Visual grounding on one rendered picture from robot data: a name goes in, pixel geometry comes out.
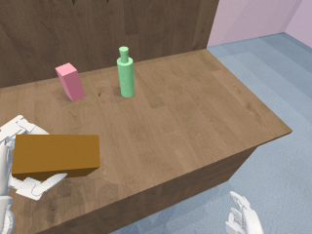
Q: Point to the robot left forearm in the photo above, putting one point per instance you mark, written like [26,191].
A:
[7,218]

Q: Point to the robot right hand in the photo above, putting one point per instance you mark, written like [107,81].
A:
[248,221]

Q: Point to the table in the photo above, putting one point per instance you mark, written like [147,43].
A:
[190,125]

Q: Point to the robot left hand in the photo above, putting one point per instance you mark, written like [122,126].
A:
[30,187]

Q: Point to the sponge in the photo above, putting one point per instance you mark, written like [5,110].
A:
[42,156]

